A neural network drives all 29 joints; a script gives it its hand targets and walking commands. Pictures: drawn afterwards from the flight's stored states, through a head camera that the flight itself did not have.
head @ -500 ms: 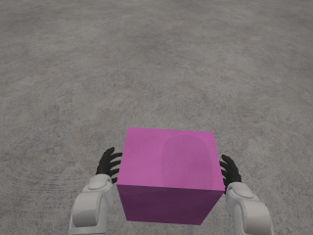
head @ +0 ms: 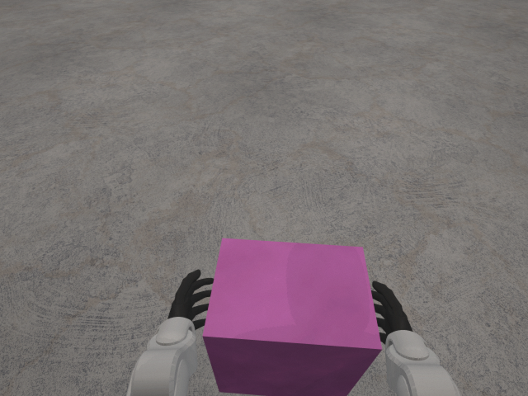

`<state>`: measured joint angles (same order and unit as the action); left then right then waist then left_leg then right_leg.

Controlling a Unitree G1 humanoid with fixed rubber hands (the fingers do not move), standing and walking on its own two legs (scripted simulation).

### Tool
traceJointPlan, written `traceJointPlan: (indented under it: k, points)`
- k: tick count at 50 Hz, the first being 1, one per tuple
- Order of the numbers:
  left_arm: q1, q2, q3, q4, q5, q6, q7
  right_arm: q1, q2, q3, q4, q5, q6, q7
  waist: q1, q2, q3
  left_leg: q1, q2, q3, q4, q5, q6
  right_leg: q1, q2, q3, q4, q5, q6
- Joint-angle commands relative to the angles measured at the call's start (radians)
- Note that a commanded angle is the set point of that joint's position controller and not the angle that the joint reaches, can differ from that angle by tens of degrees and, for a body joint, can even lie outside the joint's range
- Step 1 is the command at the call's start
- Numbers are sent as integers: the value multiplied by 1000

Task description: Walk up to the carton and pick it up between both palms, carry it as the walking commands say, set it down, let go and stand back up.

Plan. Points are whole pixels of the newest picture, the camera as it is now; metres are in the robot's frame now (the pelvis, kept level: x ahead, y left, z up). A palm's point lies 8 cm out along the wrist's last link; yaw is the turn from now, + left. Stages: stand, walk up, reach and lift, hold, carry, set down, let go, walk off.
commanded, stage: hold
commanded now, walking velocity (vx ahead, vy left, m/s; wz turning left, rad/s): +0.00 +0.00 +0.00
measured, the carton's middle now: (285, 324) +0.27 -0.01 -0.05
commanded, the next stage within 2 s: set down in 0.24 s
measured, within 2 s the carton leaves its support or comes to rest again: neither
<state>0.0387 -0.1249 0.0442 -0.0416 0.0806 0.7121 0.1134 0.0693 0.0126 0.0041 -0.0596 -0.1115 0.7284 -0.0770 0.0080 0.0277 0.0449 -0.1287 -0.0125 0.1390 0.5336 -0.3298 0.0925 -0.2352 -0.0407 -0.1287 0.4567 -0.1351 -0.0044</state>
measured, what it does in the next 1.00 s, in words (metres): stands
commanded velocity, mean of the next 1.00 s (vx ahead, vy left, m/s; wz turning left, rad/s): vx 0.00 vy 0.00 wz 0.00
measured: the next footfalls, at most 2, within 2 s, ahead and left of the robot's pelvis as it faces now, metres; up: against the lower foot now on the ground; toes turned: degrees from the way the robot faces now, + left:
none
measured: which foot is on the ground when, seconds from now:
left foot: down 0.00-1.00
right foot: down 0.00-1.00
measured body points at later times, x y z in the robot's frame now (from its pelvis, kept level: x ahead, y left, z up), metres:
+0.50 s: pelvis -0.01 -0.03 +0.00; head +0.00 -0.04 +0.45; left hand +0.26 +0.12 +0.01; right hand +0.27 -0.15 +0.00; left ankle -0.01 +0.05 -0.73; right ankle +0.07 -0.13 -0.73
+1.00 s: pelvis +0.00 -0.03 +0.00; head +0.10 -0.05 +0.43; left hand +0.27 +0.11 -0.08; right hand +0.29 -0.16 -0.09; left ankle -0.01 +0.05 -0.73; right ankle +0.07 -0.13 -0.73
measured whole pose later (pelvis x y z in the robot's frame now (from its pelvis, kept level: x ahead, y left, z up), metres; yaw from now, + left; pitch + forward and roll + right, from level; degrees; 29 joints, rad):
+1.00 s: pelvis +0.00 -0.03 +0.00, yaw +1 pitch +2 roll +1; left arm -0.17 -0.06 0.00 0.57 0.07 0.10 0.15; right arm -0.23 0.06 -0.05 0.61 -0.11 0.08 -0.18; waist 0.01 0.04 0.20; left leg -0.29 -0.01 0.12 0.57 -0.32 0.06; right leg -0.42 -0.03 -0.12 0.55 -0.17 -0.04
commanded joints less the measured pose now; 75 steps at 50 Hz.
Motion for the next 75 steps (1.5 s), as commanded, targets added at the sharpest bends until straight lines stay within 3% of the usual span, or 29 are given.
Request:
traceJointPlan:
  k: [1, 3, 7, 11, 13, 14, 18, 19, 20, 23, 25, 30, 32, 34, 37, 38, 39, 41, 44, 47, 48, 49, 50, 53, 59, 64, 69, 74, 75]
  points:
    - [-340, -122, -351, -179, -108, -65, -4, -333, 89, 115, -160, 101, -70, 14, -64, 58, -146, -257, 78, -299, -242, 171, -45, 408, 136, 144, 74, 12, -29]
    - [-366, -76, -284, -138, -82, -52, 15, -396, 66, 117, -97, 106, -65, 11, -5, 55, -84, -317, 85, -298, -270, 41, -34, 390, 138, 126, 98, -43, -27]
    - [-374, -48, -314, -195, -109, -82, 30, -369, 99, 113, -116, 125, -111, -4, 3, 86, -176, -301, 73, -286, -239, 72, -38, 425, 128, 125, 104, 19, -22]
    - [-408, -72, -326, -133, -134, -77, 13, -362, 136, 75, -62, 74, -89, -29, -67, -55, -203, -281, 66, -280, -226, 98, -23, 409, 115, 124, 91, 58, -11]
    - [-440, -99, -280, -6, -160, -79, 2, -502, 108, 212, -83, 160, -89, 4, 1, 60, -150, -258, 87, -264, -253, -109, 3, 435, 75, 171, 91, 6, -36]
    - [-413, -73, -230, 13, -138, -84, 1, -516, 87, 191, -91, 142, -94, 2, 8, -14, -120, -267, 84, -256, -250, -96, -2, 445, 76, 169, 94, 5, -29]
    - [-442, -74, -260, -45, -153, -150, -6, -455, 193, 240, -72, 172, -137, -6, 15, 11, -259, -198, 69, -259, -197, 108, -17, 432, 64, 214, 86, 135, -35]
    - [-508, -122, -276, -41, -166, -158, -16, -480, 209, 223, -27, 159, -135, 2, -32, -32, -219, -200, 75, -269, -196, 59, -16, 389, 73, 203, 98, 96, -26]
    - [-467, -94, -233, -14, -141, -170, -14, -467, 199, 214, -3, 153, -152, 2, 10, -4, -243, -205, 58, -247, -184, 69, -26, 416, 67, 214, 86, 90, -33]
    - [-364, 190, 1, 123, -35, -156, 24, -324, -29, -82, 161, -40, -149, -74, -47, -51, -81, -190, 65, -247, -227, -35, -28, 382, 77, 185, 65, -4, -23]
    - [-308, 130, -5, 238, -36, -169, 16, -348, -2, -55, 183, -32, -172, -83, -16, -65, -56, -179, 53, -247, -214, -23, -33, 399, 71, 196, 50, -7, -18]
    - [-437, 31, -51, 368, -56, -266, -5, -511, 93, 52, 282, 19, -275, -69, 26, -15, -16, -278, 55, -255, -152, -6, -26, 309, 44, 217, 97, -9, -33]
    - [-530, 51, -85, 332, -80, -338, -5, -492, 89, 4, 352, -3, -326, -75, -56, -90, -108, -258, 61, -276, -157, -18, -21, 282, 57, 195, 115, -10, -20]
    - [-483, 51, -55, 360, -59, -388, 9, -535, 103, 61, 319, 40, -383, -76, 20, -36, -179, -256, 40, -263, -123, 32, -31, 308, 49, 217, 119, 10, -31]
    - [-441, 59, -5, 425, -7, -450, 24, -433, 36, -60, 440, -72, -458, -88, -40, -26, -162, -276, 42, -270, -105, 83, -52, 230, 56, 210, 131, 49, -42]
    - [-474, -5, -66, 427, -49, -483, 19, -560, 83, 50, 376, 13, -490, -77, 14, -34, -183, -294, 40, -280, -91, 96, -38, 226, 61, 213, 155, 41, -36]
    - [-450, 13, -37, 479, -35, -488, 23, -470, 37, -37, 483, -59, -497, -84, -50, -19, -136, -285, 32, -266, -100, 89, -52, 203, 55, 206, 138, 54, -47]
    - [-483, 58, 2, 480, -19, -542, 34, -512, 51, -39, 483, -44, -547, -96, -26, -101, -177, -295, 24, -276, -76, 115, -39, 189, 76, 201, 160, 60, -30]
    - [-424, 100, 99, 581, 29, -601, 51, -490, 53, -69, 584, -77, -613, -111, 26, -71, -182, -352, 12, -252, -58, 135, -39, 191, 63, 225, 157, 86, -35]
    - [-426, 79, 38, 612, -13, -678, 60, -521, 61, -58, 555, -56, -702, -121, -1, -96, -242, -383, 3, -261, -33, 179, -32, 176, 59, 232, 173, 161, -35]
    - [-367, 55, 40, 613, -2, -694, 71, -488, 82, -6, 592, -45, -727, -116, 38, -71, -249, -374, -2, -247, -13, 228, -42, 182, 42, 245, 171, 203, -46]
    - [-383, 68, 33, 664, -17, -715, 71, -454, 79, -52, 644, -66, -738, -124, -13, -90, -228, -432, 0, -263, -14, 225, -33, 160, 48, 241, 197, 221, -40]
    - [-404, 93, 80, 640, 3, -734, 79, -549, 46, -35, 606, -50, -760, -120, 53, -82, -264, -427, -5, -254, 2, 240, -38, 136, 52, 255, 194, 216, -44]
    - [-385, 138, 70, 651, -20, -788, 88, -433, 52, -68, 696, -78, -795, -139, 0, -110, -345, -470, -16, -249, 33, 272, -33, 165, 47, 262, 231, 332, -40]
    - [-380, 152, 51, 649, -61, -861, 76, -460, 28, -40, 653, -33, -869, -145, 26, -108, -479, -598, -48, -247, 118, 314, -38, 153, 44, 296, 298, 481, -42]
    - [-397, 164, 97, 696, -46, -879, 81, -539, 29, -24, 685, -1, -883, -133, 80, -82, -544, -675, -55, -251, 158, 241, -42, 72, 53, 295, 333, 343, -48]
    - [-546, 176, 102, 726, -56, -877, 77, -587, 13, -113, 746, -41, -868, -140, -2, -100, -534, -782, -48, -243, 200, 146, -39, -68, 75, 276, 368, 219, -45]
    - [-628, 173, 123, 715, -48, -864, 98, -707, -3, -100, 773, -6, -862, -127, 56, -56, -560, -827, -59, -240, 231, 120, -48, -140, 84, 284, 412, 130, -59]
    - [-634, 174, 135, 761, -47, -854, 98, -690, -16, -147, 784, -33, -856, -131, -1, -84, -545, -835, -56, -246, 234, 103, -43, -174, 84, 291, 393, 125, -57]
